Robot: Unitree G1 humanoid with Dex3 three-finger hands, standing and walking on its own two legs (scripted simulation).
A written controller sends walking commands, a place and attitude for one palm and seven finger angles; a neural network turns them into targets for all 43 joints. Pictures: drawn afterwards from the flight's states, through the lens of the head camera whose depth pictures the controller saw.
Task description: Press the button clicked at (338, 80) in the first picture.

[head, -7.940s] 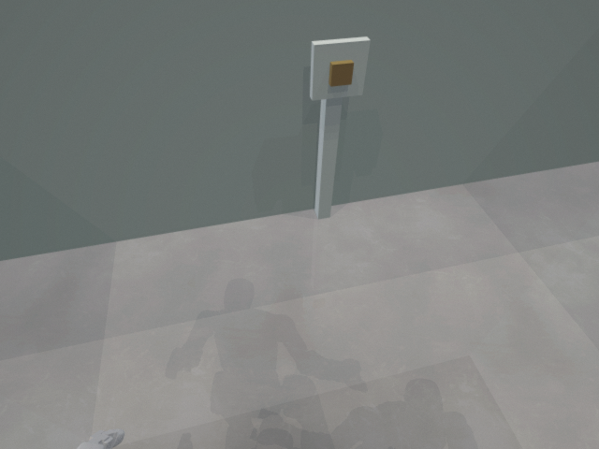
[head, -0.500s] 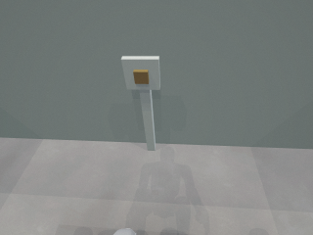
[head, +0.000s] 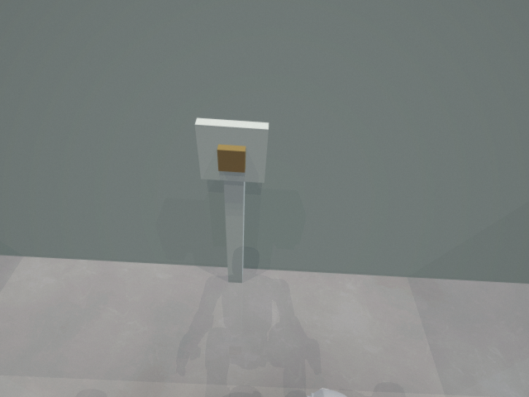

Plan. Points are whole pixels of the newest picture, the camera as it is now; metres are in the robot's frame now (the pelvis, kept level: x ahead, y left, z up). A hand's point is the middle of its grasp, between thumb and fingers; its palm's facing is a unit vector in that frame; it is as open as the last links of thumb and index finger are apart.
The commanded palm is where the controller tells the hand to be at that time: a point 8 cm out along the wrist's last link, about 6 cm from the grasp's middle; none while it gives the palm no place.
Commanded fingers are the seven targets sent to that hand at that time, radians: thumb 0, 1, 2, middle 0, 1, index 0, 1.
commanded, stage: take the last steps up to it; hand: left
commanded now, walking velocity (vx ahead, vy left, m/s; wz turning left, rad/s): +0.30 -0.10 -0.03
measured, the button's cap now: (232, 157) +0.69 +0.13 -0.06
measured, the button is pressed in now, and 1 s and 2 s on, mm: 0 0 0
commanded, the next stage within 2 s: come to a stop and stand still in 0.38 s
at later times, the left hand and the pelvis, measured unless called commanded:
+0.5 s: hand (219, 379) +0.20 +0.09 -0.17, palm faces +0.07 -0.97 -0.22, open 7.2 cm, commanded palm none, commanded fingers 0.00 0.90 0.90 -0.20 -0.30 -0.20 -0.30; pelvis +0.16 -0.10 +0.00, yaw +2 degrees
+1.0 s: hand (219, 391) +0.18 +0.09 -0.18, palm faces +0.06 -0.98 -0.20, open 7.4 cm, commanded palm none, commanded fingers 0.00 0.90 0.90 -0.20 -0.30 -0.20 -0.30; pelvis +0.19 -0.09 -0.01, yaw +0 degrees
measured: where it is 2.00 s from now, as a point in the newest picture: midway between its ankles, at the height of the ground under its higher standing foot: outside the picture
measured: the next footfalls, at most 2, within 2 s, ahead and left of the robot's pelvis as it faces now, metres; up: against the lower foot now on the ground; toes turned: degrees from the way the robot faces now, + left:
right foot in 0.24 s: +0.23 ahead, -0.18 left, +0.00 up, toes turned -7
left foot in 0.66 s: +0.28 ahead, +0.03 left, +0.00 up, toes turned +3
